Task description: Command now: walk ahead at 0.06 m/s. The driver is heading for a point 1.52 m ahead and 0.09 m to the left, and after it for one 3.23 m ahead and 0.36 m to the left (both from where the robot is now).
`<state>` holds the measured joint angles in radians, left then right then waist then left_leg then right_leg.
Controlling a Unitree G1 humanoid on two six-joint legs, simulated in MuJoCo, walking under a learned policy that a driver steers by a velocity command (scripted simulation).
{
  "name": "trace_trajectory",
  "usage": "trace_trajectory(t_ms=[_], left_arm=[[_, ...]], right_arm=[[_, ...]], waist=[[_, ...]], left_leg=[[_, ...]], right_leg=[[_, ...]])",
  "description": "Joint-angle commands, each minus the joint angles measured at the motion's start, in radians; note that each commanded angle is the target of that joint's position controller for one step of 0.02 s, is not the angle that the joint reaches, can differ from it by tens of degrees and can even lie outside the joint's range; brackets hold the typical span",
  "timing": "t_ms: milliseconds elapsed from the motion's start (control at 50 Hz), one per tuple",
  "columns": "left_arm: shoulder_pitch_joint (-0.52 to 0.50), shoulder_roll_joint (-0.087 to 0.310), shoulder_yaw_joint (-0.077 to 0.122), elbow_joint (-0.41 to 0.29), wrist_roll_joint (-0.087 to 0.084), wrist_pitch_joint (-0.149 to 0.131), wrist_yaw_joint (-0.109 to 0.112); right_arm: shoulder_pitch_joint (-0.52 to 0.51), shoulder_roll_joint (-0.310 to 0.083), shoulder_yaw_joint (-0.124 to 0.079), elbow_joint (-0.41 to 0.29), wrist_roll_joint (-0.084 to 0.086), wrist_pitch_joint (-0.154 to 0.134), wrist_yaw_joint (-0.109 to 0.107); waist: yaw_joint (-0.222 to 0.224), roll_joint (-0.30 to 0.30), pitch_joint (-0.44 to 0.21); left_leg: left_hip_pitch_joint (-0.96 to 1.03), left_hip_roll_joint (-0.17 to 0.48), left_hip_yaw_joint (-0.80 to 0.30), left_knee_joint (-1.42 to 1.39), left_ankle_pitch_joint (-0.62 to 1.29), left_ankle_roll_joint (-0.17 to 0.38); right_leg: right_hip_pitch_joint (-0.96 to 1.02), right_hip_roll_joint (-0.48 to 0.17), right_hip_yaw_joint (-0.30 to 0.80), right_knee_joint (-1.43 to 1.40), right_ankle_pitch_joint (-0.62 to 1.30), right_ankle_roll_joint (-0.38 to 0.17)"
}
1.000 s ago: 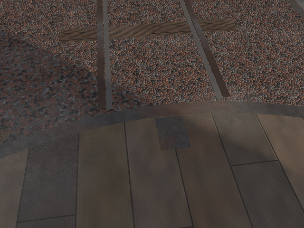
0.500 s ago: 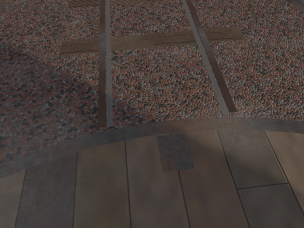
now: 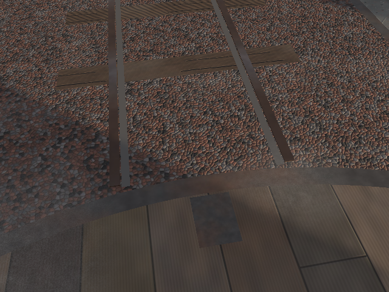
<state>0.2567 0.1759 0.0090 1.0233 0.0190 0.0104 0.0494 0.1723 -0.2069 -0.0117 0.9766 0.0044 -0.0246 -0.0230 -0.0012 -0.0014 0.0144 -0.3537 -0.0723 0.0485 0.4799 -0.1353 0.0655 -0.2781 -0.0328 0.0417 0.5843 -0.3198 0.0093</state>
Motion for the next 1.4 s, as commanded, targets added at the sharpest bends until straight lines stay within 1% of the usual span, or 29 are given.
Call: trace_trajectory(t_ms=[20, 80, 140, 180, 220, 300, 320, 340, 360, 380, 420, 460, 580, 720, 760, 780, 800, 820, 840, 860, 880, 900, 940, 1080, 1260, 1320, 1360, 1380, 1400], left_arm=[[0.136, 0.124, 0.028, 0.025, -0.006, -0.011, 0.0], [0.122, 0.207, 0.069, 0.01, -0.025, -0.054, 0.001], [0.139, 0.17, 0.07, 0.01, -0.036, -0.094, -0.001], [0.143, 0.149, 0.068, 0.006, -0.044, -0.098, -0.008], [0.153, 0.182, 0.075, 0.003, -0.04, -0.091, -0.014], [0.132, 0.2, 0.079, -0.011, -0.051, -0.083, -0.023], [0.083, 0.163, 0.068, -0.031, -0.044, -0.09, -0.027], [0.06, 0.07, 0.047, -0.078, -0.041, -0.112, -0.027], [-0.006, 0.112, 0.054, -0.099, -0.023, -0.132, -0.034], [0.035, 0.106, 0.056, -0.103, -0.059, -0.141, -0.042], [-0.022, 0.142, 0.063, -0.109, -0.059, -0.146, -0.046], [-0.014, 0.134, 0.069, -0.102, -0.04, -0.134, -0.044], [-0.23, 0.07, 0.045, -0.186, -0.034, -0.123, -0.058], [-0.372, 0.116, 0.04, -0.257, -0.046, -0.126, -0.092], [-0.28, 0.162, 0.061, -0.243, -0.044, -0.129, -0.093], [-0.134, 0.202, 0.084, -0.199, -0.045, -0.128, -0.089], [0.061, 0.251, 0.105, -0.151, -0.042, -0.125, -0.08], [0.212, 0.356, 0.13, -0.121, -0.016, -0.119, -0.076], [0.209, 0.29, 0.106, -0.116, -0.017, -0.116, -0.078], [0.104, 0.23, 0.086, -0.126, -0.03, -0.12, -0.08], [-0.003, 0.19, 0.072, -0.153, -0.032, -0.121, -0.08], [-0.074, 0.16, 0.061, -0.162, -0.023, -0.125, -0.087], [-0.114, 0.128, 0.052, -0.153, -0.012, -0.133, -0.096], [0.029, 0.192, 0.063, -0.093, -0.016, -0.128, -0.057], [0.174, 0.219, 0.072, -0.033, -0.035, -0.098, -0.041], [0.147, 0.241, 0.082, -0.034, -0.038, -0.085, -0.038], [0.113, 0.216, 0.072, -0.049, -0.031, -0.076, -0.039], [0.129, 0.177, 0.053, -0.079, -0.01, -0.079, -0.038], [0.248, 0.045, 0.018, -0.074, -0.024, -0.105, -0.052]], right_arm=[[0.003, -0.098, -0.024, -0.035, -0.004, -0.004, -0.014], [-0.018, -0.094, -0.033, -0.036, 0.005, -0.023, -0.012], [-0.018, -0.089, -0.042, -0.033, 0.02, -0.05, 0.012], [-0.075, -0.078, -0.038, -0.048, 0.025, -0.071, 0.023], [-0.092, -0.057, -0.032, -0.048, 0.026, -0.081, 0.029], [0.125, -0.094, -0.054, 0.04, 0.033, -0.065, 0.025], [0.255, -0.14, -0.07, 0.068, 0.034, -0.064, 0.017], [0.382, -0.273, -0.101, 0.085, 0.025, -0.062, 0.013], [0.4, -0.216, -0.072, 0.088, 0.003, -0.076, 0.028], [0.337, -0.205, -0.066, 0.075, -0.004, -0.088, 0.03], [0.18, -0.139, -0.042, 0.023, -0.001, -0.098, 0.043], [0.165, -0.107, -0.026, 0.016, -0.001, -0.09, 0.046], [0.255, -0.146, -0.029, 0.032, -0.005, -0.071, 0.013], [0.313, -0.164, -0.049, 0.06, 0.016, -0.064, 0.007], [0.289, -0.187, -0.058, 0.052, 0.009, -0.055, 0.007], [0.279, -0.175, -0.054, 0.045, 0.002, -0.046, 0.008], [0.263, -0.161, -0.045, 0.025, -0.007, -0.044, 0.012], [0.383, -0.036, -0.009, 0.012, -0.004, -0.062, 0.025], [0.381, -0.04, -0.007, 0.032, 0.014, -0.093, 0.033], [0.267, -0.135, -0.033, -0.009, 0.04, -0.11, 0.035], [0.181, -0.161, -0.038, -0.037, 0.045, -0.115, 0.029], [0.146, -0.155, -0.045, -0.042, 0.032, -0.109, 0.019], [0.2, -0.108, -0.051, -0.03, 0.016, -0.076, 0.009], [0.001, -0.103, -0.064, -0.101, -0.001, -0.057, 0.007], [-0.263, -0.09, -0.044, -0.192, 0.017, -0.077, 0.052], [-0.208, -0.128, -0.055, -0.192, 0.02, -0.088, 0.064], [0.067, -0.208, -0.098, -0.11, 0.016, -0.09, 0.055], [0.259, -0.297, -0.12, -0.073, 0.003, -0.087, 0.044], [0.293, -0.333, -0.123, -0.053, -0.002, -0.084, 0.054]], waist=[[0.008, -0.102, 0.07], [0.031, -0.234, 0.075], [0.026, -0.16, 0.084], [0.039, -0.117, 0.072], [0.043, -0.127, 0.048], [-0.06, -0.093, 0.011], [-0.122, -0.007, -0.025], [-0.149, 0.294, -0.08], [-0.148, 0.246, -0.073], [-0.086, 0.247, -0.046], [-0.042, 0.079, 0.05], [-0.014, 0.066, 0.06], [-0.048, 0.06, 0.084], [-0.047, 0.075, 0.111], [0.016, 0.105, 0.027], [0.089, 0.106, -0.066], [0.169, 0.094, -0.188], [0.138, -0.154, -0.383], [0.134, -0.224, -0.46], [0.114, -0.184, -0.271], [0.082, -0.102, -0.16], [0.042, -0.029, -0.089], [-0.024, -0.066, -0.053], [0.001, -0.042, 0.032], [0.079, -0.048, 0.086], [0.029, -0.078, 0.046], [-0.105, -0.066, -0.124], [-0.153, 0.08, -0.291], [-0.078, 0.341, -0.403]], left_leg=[[0.028, 0.072, -0.096, -0.12, -0.361, -0.019], [-0.058, -0.007, 0.021, 0.222, -0.265, -0.02], [-0.323, 0.106, -0.085, 0.412, -0.272, 0.016], [-0.306, 0.118, -0.054, 0.274, -0.245, 0.017], [-0.163, 0.085, 0.008, 0.167, -0.231, 0.005], [0.257, 0.032, 0.048, -0.003, -0.115, 0.002], [0.417, 0.139, -0.102, -0.067, -0.159, 0.038], [0.595, 0.375, -0.491, -0.215, -0.28, 0.158], [0.541, 0.444, -0.664, -0.244, -0.169, 0.201], [0.526, 0.479, -0.681, -0.273, -0.311, 0.233], [0.396, 0.39, -0.505, -0.318, -0.287, 0.176], [0.32, 0.319, -0.348, -0.342, -0.067, 0.137], [0.262, 0.258, -0.164, -0.366, 0.197, 0.125], [0.403, 0.327, -0.136, -0.316, 0.258, 0.104], [0.443, 0.323, -0.112, -0.178, 0.574, 0.082], [0.422, 0.277, -0.073, 0.0, 0.728, 0.061], [0.229, 0.24, -0.058, 0.26, 0.605, 0.03], [-0.18, 0.068, -0.021, 0.703, 0.134, -0.044], [-0.307, 0.013, -0.182, 0.882, -0.395, -0.029], [-0.406, 0.082, -0.185, 0.939, -0.354, -0.005], [-0.39, 0.141, -0.148, 0.904, -0.255, 0.007], [-0.337, 0.182, -0.129, 0.837, -0.181, 0.007], [-0.21, 0.227, -0.137, 0.74, -0.12, 0.005], [-0.368, 0.238, -0.109, 0.406, 0.155, -0.047], [-0.361, 0.172, -0.064, 0.069, 0.176, -0.031], [-0.226, 0.133, -0.033, 0.027, 0.061, 0.008], [0.169, 0.087, 0.0, 0.018, 0.068, 0.061], [0.49, 0.302, -0.256, 0.033, 0.074, 0.133], [0.773, 0.48, -0.735, -0.122, -0.136, 0.281]], right_leg=[[-0.112, -0.02, 0.037, -0.246, -0.321, -0.086], [-0.056, -0.189, 0.287, -0.429, -0.452, -0.171], [0.16, -0.296, 0.386, -0.438, -0.261, -0.232], [0.215, -0.244, 0.288, -0.418, -0.142, -0.19], [0.16, -0.2, 0.205, -0.401, -0.086, -0.179], [-0.077, -0.134, 0.127, -0.257, -0.084, -0.15], [-0.193, -0.079, 0.051, -0.045, 0.007, -0.107], [-0.442, 0.042, -0.107, 0.324, -0.048, -0.04], [-0.509, 0.035, 0.019, 0.549, -0.203, -0.046], [-0.618, -0.011, 0.047, 0.656, -0.145, -0.08], [-0.631, -0.086, 0.033, 0.639, 0.045, -0.101], [-0.54, -0.108, 0.012, 0.544, 0.128, -0.085], [-0.461, -0.063, -0.06, 0.17, 0.336, -0.033], [-0.365, -0.025, -0.058, -0.051, 0.339, -0.08], [-0.197, 0.027, -0.095, -0.057, 0.272, -0.113], [-0.01, 0.07, -0.128, -0.06, 0.254, -0.139], [0.306, -0.022, -0.022, -0.028, 0.254, -0.19], [0.723, -0.308, 0.451, -0.089, 0.049, -0.356], [0.739, -0.381, 0.758, -0.287, -0.052, -0.381], [0.593, -0.338, 0.617, -0.308, -0.066, -0.313], [0.408, -0.303, 0.455, -0.332, 0.015, -0.276], [0.244, -0.26, 0.341, -0.369, 0.108, -0.255], [0.078, -0.193, 0.213, -0.425, 0.166, -0.233], [0.096, -0.171, 0.09, -0.496, 0.274, -0.242], [0.312, -0.217, 0.038, -0.421, 0.298, -0.207], [0.353, -0.238, 0.04, -0.326, 0.483, -0.183], [0.261, -0.151, -0.033, -0.005, 0.732, -0.134], [0.032, -0.077, -0.089, 0.347, 0.428, -0.093], [-0.347, 0.104, -0.024, 0.64, -0.229, -0.043]])
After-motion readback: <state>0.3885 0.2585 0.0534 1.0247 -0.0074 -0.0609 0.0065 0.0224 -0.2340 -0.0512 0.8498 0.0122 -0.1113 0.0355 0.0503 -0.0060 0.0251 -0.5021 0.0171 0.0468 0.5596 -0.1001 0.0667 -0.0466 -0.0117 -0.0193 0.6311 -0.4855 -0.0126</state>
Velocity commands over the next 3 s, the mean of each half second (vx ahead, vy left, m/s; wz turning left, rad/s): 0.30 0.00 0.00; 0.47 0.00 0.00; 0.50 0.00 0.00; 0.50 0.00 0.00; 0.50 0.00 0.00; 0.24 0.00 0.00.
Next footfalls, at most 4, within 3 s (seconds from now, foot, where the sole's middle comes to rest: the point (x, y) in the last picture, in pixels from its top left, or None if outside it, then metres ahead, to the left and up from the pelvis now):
0.32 left None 0.13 0.13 -0.77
0.80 right None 0.49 -0.10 -0.77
1.36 left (167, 221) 0.79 0.15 -0.77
1.94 right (222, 154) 1.12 -0.07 -0.77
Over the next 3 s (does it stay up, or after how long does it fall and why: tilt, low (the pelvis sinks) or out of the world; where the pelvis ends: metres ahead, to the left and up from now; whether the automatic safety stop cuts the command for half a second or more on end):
stays up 1.44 0.07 0.00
